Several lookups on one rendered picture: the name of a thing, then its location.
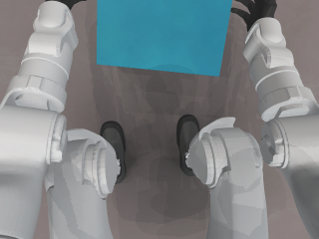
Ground right robot hand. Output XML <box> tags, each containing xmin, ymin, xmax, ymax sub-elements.
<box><xmin>230</xmin><ymin>0</ymin><xmax>277</xmax><ymax>32</ymax></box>

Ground robot left shin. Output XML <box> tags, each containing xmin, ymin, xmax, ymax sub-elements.
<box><xmin>44</xmin><ymin>128</ymin><xmax>121</xmax><ymax>192</ymax></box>

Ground left robot upper arm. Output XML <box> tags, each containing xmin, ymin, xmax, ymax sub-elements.
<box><xmin>0</xmin><ymin>105</ymin><xmax>68</xmax><ymax>239</ymax></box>

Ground right robot upper arm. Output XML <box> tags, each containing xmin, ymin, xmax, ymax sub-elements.
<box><xmin>259</xmin><ymin>114</ymin><xmax>319</xmax><ymax>239</ymax></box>

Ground robot left forearm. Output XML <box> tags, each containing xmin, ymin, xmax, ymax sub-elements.
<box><xmin>0</xmin><ymin>0</ymin><xmax>79</xmax><ymax>113</ymax></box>

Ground robot right thigh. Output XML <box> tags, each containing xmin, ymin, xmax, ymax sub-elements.
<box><xmin>194</xmin><ymin>127</ymin><xmax>269</xmax><ymax>239</ymax></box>

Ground robot right forearm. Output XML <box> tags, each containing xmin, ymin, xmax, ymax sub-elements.
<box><xmin>242</xmin><ymin>17</ymin><xmax>319</xmax><ymax>122</ymax></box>

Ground left robot hand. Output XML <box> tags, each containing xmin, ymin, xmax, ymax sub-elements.
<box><xmin>45</xmin><ymin>0</ymin><xmax>87</xmax><ymax>10</ymax></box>

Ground carton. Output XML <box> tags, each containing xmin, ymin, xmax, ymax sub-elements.
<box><xmin>96</xmin><ymin>0</ymin><xmax>232</xmax><ymax>77</ymax></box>

